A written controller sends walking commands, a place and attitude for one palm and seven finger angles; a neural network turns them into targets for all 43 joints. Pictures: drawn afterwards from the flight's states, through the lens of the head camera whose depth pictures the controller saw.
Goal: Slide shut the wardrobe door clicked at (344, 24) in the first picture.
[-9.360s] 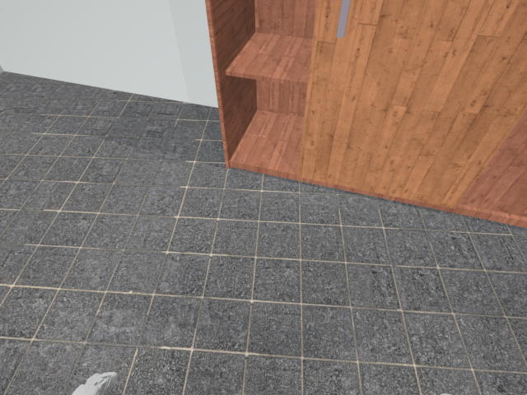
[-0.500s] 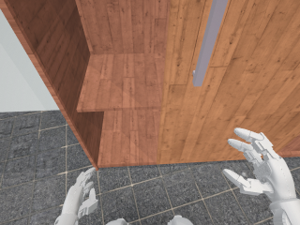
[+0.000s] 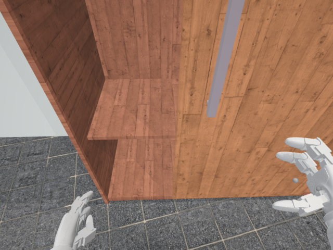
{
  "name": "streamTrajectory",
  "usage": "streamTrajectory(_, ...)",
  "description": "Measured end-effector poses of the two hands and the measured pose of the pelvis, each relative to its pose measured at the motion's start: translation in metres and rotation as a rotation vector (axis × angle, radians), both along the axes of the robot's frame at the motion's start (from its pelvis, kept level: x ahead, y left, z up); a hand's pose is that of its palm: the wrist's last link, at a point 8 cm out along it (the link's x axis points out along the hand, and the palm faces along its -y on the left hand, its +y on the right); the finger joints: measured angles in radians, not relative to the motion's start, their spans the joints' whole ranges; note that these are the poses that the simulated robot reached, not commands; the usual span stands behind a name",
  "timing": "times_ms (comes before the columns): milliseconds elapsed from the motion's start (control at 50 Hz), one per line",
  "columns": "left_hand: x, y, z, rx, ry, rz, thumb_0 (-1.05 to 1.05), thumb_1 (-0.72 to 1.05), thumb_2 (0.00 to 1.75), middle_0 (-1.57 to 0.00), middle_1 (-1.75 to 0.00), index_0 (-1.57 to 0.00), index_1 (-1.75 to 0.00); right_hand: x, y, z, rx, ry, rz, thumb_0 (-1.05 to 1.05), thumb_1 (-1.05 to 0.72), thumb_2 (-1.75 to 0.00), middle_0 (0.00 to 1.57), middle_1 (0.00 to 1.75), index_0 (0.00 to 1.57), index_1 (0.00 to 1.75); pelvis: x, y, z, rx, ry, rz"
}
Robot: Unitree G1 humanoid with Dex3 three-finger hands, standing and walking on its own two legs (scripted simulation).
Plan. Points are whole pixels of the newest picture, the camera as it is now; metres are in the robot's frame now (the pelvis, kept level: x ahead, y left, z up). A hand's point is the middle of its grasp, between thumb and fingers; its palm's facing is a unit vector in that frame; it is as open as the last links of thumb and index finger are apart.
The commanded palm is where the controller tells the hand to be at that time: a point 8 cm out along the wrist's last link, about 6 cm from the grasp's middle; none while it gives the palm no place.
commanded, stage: raise the hand with hooked fingers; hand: right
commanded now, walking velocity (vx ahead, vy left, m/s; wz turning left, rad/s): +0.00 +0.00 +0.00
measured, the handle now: (219, 61) +0.52 -0.11 +0.21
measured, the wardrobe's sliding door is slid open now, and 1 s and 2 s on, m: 0.39 0.39 0.39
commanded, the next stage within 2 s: move the hooked fingers beside the handle in 0.90 s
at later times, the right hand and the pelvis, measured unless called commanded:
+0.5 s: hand (320, 141) +0.29 -0.28 +0.18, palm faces +0.03 +1.00 -0.09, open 14.0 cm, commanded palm +0.25 -0.31 +0.18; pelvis +0.01 +0.01 +0.02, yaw +0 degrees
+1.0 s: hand (299, 141) +0.30 -0.24 +0.17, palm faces +0.01 +1.00 -0.08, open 14.0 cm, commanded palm +0.26 -0.29 +0.17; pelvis +0.02 +0.03 +0.02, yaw +0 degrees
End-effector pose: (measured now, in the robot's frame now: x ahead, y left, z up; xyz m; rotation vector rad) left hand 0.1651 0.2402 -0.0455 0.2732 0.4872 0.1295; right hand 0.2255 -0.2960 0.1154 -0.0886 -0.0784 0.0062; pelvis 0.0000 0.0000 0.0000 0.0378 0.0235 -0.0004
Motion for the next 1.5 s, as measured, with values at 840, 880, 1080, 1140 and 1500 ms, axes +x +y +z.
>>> streamTrajectory(840,0.014,0.024,-0.005,-0.056,0.066,0.002,0.01,0.90,0.90,-0.20,-0.30,-0.20,-0.30,0.048,-0.006,0.062,-0.002,0.000,-0.052,-0.02,0.50,-0.30,0.30,1.20,0.30,1.20,0.018,0.028,0.017,-0.025,-0.035,0.004)
streamTrajectory(880,0.016,0.023,-0.006,-0.063,0.062,0.000,0.01,0.90,0.90,-0.20,-0.30,-0.20,-0.30,0.049,-0.004,0.062,-0.008,0.017,-0.037,-0.02,0.50,-0.30,0.30,1.20,0.30,1.20,0.018,0.029,0.017,-0.027,-0.033,0.004)
streamTrajectory(1080,0.018,0.024,-0.006,-0.073,0.053,-0.002,0.01,0.90,0.90,-0.20,-0.30,-0.20,-0.30,0.049,0.000,0.059,0.019,0.017,-0.029,-0.02,0.50,-0.30,0.30,1.20,0.30,1.20,0.016,0.032,0.016,-0.029,-0.029,0.006)
streamTrajectory(1140,0.016,0.025,-0.007,-0.066,0.062,0.000,0.01,0.90,0.90,-0.20,-0.30,-0.20,-0.30,0.051,-0.002,0.057,0.023,0.022,-0.041,-0.02,0.50,-0.30,0.30,1.20,0.30,1.20,0.014,0.032,0.016,-0.029,-0.031,0.003)
streamTrajectory(1500,-0.017,0.027,-0.015,-0.063,0.125,0.073,0.01,0.90,0.90,-0.20,-0.30,-0.20,-0.30,0.102,0.014,0.060,0.036,0.023,-0.002,-0.02,0.50,-0.30,0.30,1.20,0.30,1.20,0.012,0.024,0.016,-0.032,-0.012,0.024)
